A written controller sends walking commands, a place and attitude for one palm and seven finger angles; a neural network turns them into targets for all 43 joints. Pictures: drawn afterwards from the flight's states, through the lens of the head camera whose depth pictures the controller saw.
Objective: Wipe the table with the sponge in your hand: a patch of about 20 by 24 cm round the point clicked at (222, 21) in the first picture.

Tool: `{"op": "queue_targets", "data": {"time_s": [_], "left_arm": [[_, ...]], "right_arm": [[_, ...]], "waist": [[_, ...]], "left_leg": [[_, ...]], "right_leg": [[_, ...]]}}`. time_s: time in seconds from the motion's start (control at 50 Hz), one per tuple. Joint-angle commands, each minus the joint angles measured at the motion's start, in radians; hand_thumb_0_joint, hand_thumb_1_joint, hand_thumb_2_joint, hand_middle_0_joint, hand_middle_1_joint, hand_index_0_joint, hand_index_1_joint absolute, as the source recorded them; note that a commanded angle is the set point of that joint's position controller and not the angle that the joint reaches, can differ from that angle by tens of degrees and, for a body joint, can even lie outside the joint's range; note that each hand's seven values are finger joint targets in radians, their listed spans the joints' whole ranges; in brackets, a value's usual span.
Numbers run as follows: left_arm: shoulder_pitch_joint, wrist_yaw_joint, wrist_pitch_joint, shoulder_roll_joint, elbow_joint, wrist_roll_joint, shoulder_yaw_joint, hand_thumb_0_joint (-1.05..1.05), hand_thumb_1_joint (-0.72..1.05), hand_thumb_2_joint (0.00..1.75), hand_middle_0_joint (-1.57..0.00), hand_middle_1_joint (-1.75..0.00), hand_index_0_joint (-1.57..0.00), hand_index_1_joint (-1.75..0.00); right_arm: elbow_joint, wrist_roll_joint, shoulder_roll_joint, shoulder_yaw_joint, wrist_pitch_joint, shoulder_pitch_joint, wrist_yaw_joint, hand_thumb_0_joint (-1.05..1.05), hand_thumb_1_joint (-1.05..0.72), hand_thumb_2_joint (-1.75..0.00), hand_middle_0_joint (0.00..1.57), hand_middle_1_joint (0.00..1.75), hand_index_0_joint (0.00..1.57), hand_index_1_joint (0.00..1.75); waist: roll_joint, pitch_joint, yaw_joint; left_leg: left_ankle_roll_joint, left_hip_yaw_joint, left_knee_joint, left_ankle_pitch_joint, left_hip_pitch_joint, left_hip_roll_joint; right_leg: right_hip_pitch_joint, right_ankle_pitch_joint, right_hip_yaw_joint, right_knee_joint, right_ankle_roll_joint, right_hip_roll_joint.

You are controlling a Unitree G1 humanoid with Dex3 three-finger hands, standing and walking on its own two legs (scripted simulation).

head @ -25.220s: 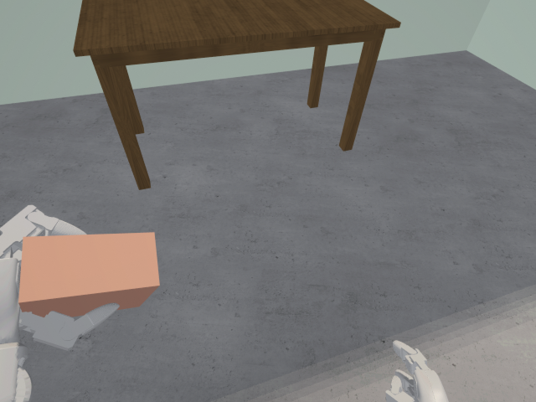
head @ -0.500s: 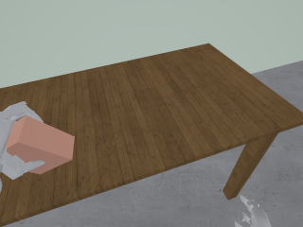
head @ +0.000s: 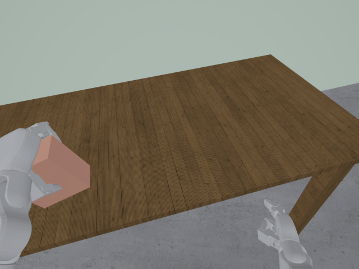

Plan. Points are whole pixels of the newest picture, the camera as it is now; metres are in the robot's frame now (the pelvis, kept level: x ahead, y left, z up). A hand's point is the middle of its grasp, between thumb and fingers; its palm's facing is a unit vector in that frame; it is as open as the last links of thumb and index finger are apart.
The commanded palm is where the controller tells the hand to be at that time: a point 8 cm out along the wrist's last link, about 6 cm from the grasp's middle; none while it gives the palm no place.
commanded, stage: turn the palm down, sponge in hand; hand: left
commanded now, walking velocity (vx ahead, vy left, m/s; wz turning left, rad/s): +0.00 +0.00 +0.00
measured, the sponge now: (54, 178) +0.23 +0.31 +0.11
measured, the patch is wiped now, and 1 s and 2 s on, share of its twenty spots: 0.00 0.00 0.00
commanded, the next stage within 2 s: move the sponge above the wiping area in 0.78 s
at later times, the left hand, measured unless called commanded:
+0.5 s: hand (61, 181) +0.21 +0.27 +0.14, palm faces +0.09 -0.15 -0.99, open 10.3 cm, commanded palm +0.17 +0.27 +0.23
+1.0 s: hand (77, 178) +0.23 +0.25 +0.13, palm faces +0.02 -0.07 -1.00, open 10.3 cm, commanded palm +0.20 +0.25 +0.23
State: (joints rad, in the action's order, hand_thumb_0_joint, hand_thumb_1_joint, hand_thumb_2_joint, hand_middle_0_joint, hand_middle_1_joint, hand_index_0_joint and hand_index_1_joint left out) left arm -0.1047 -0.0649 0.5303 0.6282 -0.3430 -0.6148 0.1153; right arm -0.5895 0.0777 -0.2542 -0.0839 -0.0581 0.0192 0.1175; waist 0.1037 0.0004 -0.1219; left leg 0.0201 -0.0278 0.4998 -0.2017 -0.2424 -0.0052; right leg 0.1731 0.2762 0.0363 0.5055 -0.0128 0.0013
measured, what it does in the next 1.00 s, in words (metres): stands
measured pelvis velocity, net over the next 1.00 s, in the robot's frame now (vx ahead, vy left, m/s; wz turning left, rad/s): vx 0.00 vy -0.03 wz -0.02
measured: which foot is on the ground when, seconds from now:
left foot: down 0.00-1.00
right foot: down 0.00-1.00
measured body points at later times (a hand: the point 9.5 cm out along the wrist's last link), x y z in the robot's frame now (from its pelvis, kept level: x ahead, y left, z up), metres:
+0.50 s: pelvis -0.02 -0.01 +0.00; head -0.03 -0.06 +0.45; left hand +0.20 +0.27 +0.20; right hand +0.25 -0.18 -0.06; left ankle +0.05 +0.11 -0.74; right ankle +0.00 -0.11 -0.74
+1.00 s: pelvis +0.00 -0.03 +0.00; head -0.02 -0.07 +0.45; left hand +0.22 +0.25 +0.19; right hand +0.27 -0.22 -0.06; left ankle +0.05 +0.10 -0.74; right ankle +0.00 -0.11 -0.74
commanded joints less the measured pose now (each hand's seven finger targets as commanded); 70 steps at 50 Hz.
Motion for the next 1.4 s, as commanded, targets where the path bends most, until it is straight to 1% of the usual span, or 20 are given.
{"op": "queue_targets", "data": {"time_s": [0.0, 0.06, 0.16, 0.18, 0.26, 0.36, 0.48, 0.56, 0.58, 0.68, 0.76, 0.84, 0.92, 0.96, 0.98, 1.06, 1.18, 1.32, 1.36, 1.38], "left_arm": [[0.222, -0.057, -0.109, 0.163, -0.305, -0.096, -0.021, 0.0, 0.1, 1.3, -1.2, -1.6, -1.2, -1.6], [0.261, -0.019, -0.168, 0.327, -0.374, -0.174, 0.143, 0.0, 0.1, 1.3, -1.2, -1.6, -1.2, -1.6], [0.27, 0.095, -0.173, 0.347, -0.246, -0.196, 0.247, 0.0, 0.1, 1.3, -1.2, -1.6, -1.2, -1.6], [0.3, 0.103, -0.152, 0.264, -0.205, -0.186, 0.171, 0.0, 0.1, 1.3, -1.2, -1.6, -1.2, -1.6], [0.258, 0.075, -0.076, 0.198, -0.09, -0.16, 0.111, 0.0, 0.1, 1.3, -1.2, -1.6, -1.2, -1.6], [0.246, -0.005, -0.072, 0.059, -0.152, -0.183, -0.077, 0.0, 0.1, 1.3, -1.2, -1.6, -1.2, -1.6], [0.359, 0.007, -0.129, 0.289, -0.27, -0.291, 0.076, 0.0, 0.1, 1.3, -1.2, -1.6, -1.2, -1.6], [0.379, 0.064, -0.152, 0.369, -0.201, -0.32, 0.183, 0.0, 0.1, 1.3, -1.2, -1.6, -1.2, -1.6], [0.396, 0.067, -0.147, 0.281, -0.168, -0.301, 0.112, 0.0, 0.1, 1.3, -1.2, -1.6, -1.2, -1.6], [0.296, 0.036, -0.094, 0.161, -0.064, -0.192, 0.046, 0.0, 0.1, 1.3, -1.2, -1.6, -1.2, -1.6], [0.204, -0.025, -0.077, 0.099, -0.089, -0.187, -0.03, 0.0, 0.1, 1.3, -1.2, -1.6, -1.2, -1.6], [0.224, -0.041, -0.101, 0.186, -0.171, -0.229, 0.005, 0.0, 0.1, 1.3, -1.2, -1.6, -1.2, -1.6], [0.309, 0.003, -0.143, 0.342, -0.178, -0.305, 0.144, 0.0, 0.1, 1.3, -1.2, -1.6, -1.2, -1.6], [0.295, 0.04, -0.171, 0.372, -0.229, -0.284, 0.204, 0.0, 0.1, 1.3, -1.2, -1.6, -1.2, -1.6], [0.303, 0.048, -0.178, 0.294, -0.206, -0.273, 0.144, 0.0, 0.1, 1.3, -1.2, -1.6, -1.2, -1.6], [0.202, 0.066, -0.163, 0.245, -0.118, -0.215, 0.155, 0.0, 0.1, 1.3, -1.2, -1.6, -1.2, -1.6], [0.168, -0.012, -0.098, 0.092, -0.1, -0.194, -0.037, 0.0, 0.1, 1.3, -1.2, -1.6, -1.2, -1.6], [0.306, 0.004, -0.168, 0.269, -0.167, -0.306, 0.078, 0.0, 0.1, 1.3, -1.2, -1.6, -1.2, -1.6], [0.345, 0.041, -0.205, 0.288, -0.226, -0.306, 0.116, 0.0, 0.1, 1.3, -1.2, -1.6, -1.2, -1.6], [0.344, 0.053, -0.212, 0.227, -0.199, -0.3, 0.07, 0.0, 0.1, 1.3, -1.2, -1.6, -1.2, -1.6]], "right_arm": [[0.2, -0.012, -0.077, 0.026, 0.086, -0.237, 0.005, 0.0, -0.9, -0.9, 0.2, 0.3, 0.2, 0.3], [0.183, -0.033, -0.086, 0.027, 0.092, -0.269, 0.0, 0.0, -0.9, -0.9, 0.2, 0.3, 0.2, 0.3], [0.123, -0.045, -0.076, 0.036, 0.083, -0.266, -0.024, 0.0, -0.9, -0.9, 0.2, 0.3, 0.2, 0.3], [0.122, -0.046, -0.076, 0.031, 0.076, -0.264, -0.029, 0.0, -0.9, -0.9, 0.2, 0.3, 0.2, 0.3], [0.111, -0.021, -0.085, 0.033, 0.065, -0.312, -0.034, 0.0, -0.9, -0.9, 0.2, 0.3, 0.2, 0.3], [0.149, -0.005, -0.072, 0.025, 0.087, -0.329, -0.026, 0.0, -0.9, -0.9, 0.2, 0.3, 0.2, 0.3], [0.153, -0.049, -0.085, 0.026, 0.106, -0.321, -0.014, 0.0, -0.9, -0.9, 0.2, 0.3, 0.2, 0.3], [0.105, -0.053, -0.081, 0.04, 0.098, -0.3, -0.027, 0.0, -0.9, -0.9, 0.2, 0.3, 0.2, 0.3], [0.113, -0.054, -0.077, 0.035, 0.098, -0.299, -0.031, 0.0, -0.9, -0.9, 0.2, 0.3, 0.2, 0.3], [0.101, -0.032, -0.089, 0.041, 0.094, -0.325, -0.042, 0.0, -0.9, -0.9, 0.2, 0.3, 0.2, 0.3], [0.126, -0.013, -0.082, 0.041, 0.101, -0.326, -0.038, 0.0, -0.9, -0.9, 0.2, 0.3, 0.2, 0.3], [0.14, -0.026, -0.094, 0.045, 0.094, -0.292, -0.033, 0.0, -0.9, -0.9, 0.2, 0.3, 0.2, 0.3], [0.131, -0.051, -0.097, 0.047, 0.096, -0.276, -0.028, 0.0, -0.9, -0.9, 0.2, 0.3, 0.2, 0.3], [0.127, -0.047, -0.087, 0.051, 0.102, -0.287, -0.034, 0.0, -0.9, -0.9, 0.2, 0.3, 0.2, 0.3], [0.132, -0.049, -0.077, 0.049, 0.104, -0.274, -0.035, 0.0, -0.9, -0.9, 0.2, 0.3, 0.2, 0.3], [0.107, -0.035, -0.085, 0.061, 0.106, -0.282, -0.047, 0.0, -0.9, -0.9, 0.2, 0.3, 0.2, 0.3], [0.136, -0.022, -0.096, 0.052, 0.098, -0.293, -0.04, 0.0, -0.9, -0.9, 0.2, 0.3, 0.2, 0.3], [0.125, -0.048, -0.096, 0.052, 0.105, -0.254, -0.027, 0.0, -0.9, -0.9, 0.2, 0.3, 0.2, 0.3], [0.126, -0.047, -0.08, 0.054, 0.117, -0.274, -0.025, 0.0, -0.9, -0.9, 0.2, 0.3, 0.2, 0.3], [0.128, -0.053, -0.071, 0.049, 0.12, -0.256, -0.026, 0.0, -0.9, -0.9, 0.2, 0.3, 0.2, 0.3]], "waist": [[0.009, 0.166, 0.023], [0.057, 0.215, -0.018], [0.086, 0.188, -0.051], [0.08, 0.176, -0.044], [-0.007, 0.09, -0.022], [-0.024, 0.089, 0.006], [0.015, 0.233, -0.035], [0.037, 0.191, -0.049], [0.028, 0.191, -0.043], [-0.016, 0.123, -0.03], [-0.072, 0.078, -0.004], [-0.065, 0.15, -0.006], [-0.028, 0.227, -0.035], [0.029, 0.229, -0.046], [0.028, 0.234, -0.04], [0.001, 0.149, -0.034], [-0.054, 0.096, -0.007], [-0.029, 0.233, -0.017], [0.011, 0.245, -0.027], [0.047, 0.238, -0.028]], "left_leg": [[0.014, 0.102, -0.132, 0.017, 0.131, 0.023], [0.017, 0.135, -0.163, -0.025, 0.109, 0.027], [-0.013, 0.137, -0.151, 0.068, 0.123, 0.023], [-0.017, 0.12, -0.155, 0.068, 0.122, 0.023], [-0.021, 0.093, -0.158, 0.026, 0.103, 0.008], [-0.001, 0.095, -0.174, -0.092, 0.1, 0.0], [0.017, 0.092, -0.133, 0.011, 0.121, -0.021], [0.002, 0.111, -0.116, 0.096, 0.15, -0.02], [0.002, 0.101, -0.112, 0.126, 0.158, -0.021], [-0.007, 0.079, -0.108, 0.123, 0.133, -0.005], [0.002, 0.07, -0.103, 0.089, 0.126, -0.013], [0.013, 0.072, -0.09, 0.118, 0.134, -0.02], [0.011, 0.076, -0.068, 0.191, 0.162, -0.03], [0.007, 0.085, -0.067, 0.212, 0.184, -0.028], [0.009, 0.075, -0.065, 0.234, 0.191, -0.026], [-0.002, 0.078, -0.075, 0.222, 0.174, -0.011], [0.008, 0.069, -0.105, 0.13, 0.129, -0.004], [0.014, 0.086, -0.092, 0.194, 0.189, -0.021], [0.013, 0.094, -0.093, 0.197, 0.221, -0.015], [0.012, 0.088, -0.099, 0.213, 0.217, -0.016]], "right_leg": [[0.024, -0.037, -0.036, -0.086, -0.03, -0.016], [-0.062, -0.04, -0.085, -0.064, -0.046, -0.04], [-0.055, -0.055, -0.128, -0.107, -0.077, -0.039], [-0.04, -0.059, -0.095, -0.115, -0.073, -0.024], [0.012, -0.011, -0.121, -0.161, -0.062, -0.022], [0.026, 0.042, -0.107, -0.156, -0.045, -0.016], [-0.069, 0.017, -0.132, -0.117, -0.06, -0.014], [-0.043, -0.001, -0.205, -0.157, -0.089, -0.028], [-0.043, -0.045, -0.171, -0.152, -0.091, -0.015], [-0.014, -0.09, -0.153, -0.171, -0.066, 0.01], [0.028, -0.042, -0.177, -0.187, -0.052, 0.004], [-0.01, -0.08, -0.159, -0.154, -0.044, 0.015], [-0.053, -0.144, -0.187, -0.137, -0.063, 0.011], [-0.065, -0.166, -0.217, -0.144, -0.079, -0.005], [-0.067, -0.198, -0.176, -0.135, -0.078, 0.004], [-0.035, -0.218, -0.192, -0.154, -0.074, -0.001], [0.001, -0.124, -0.119, -0.157, -0.047, 0.012], [-0.048, -0.154, -0.138, -0.142, -0.059, 0.0], [-0.048, -0.14, -0.167, -0.149, -0.074, -0.018], [-0.048, -0.149, -0.125, -0.147, -0.075, -0.01]]}}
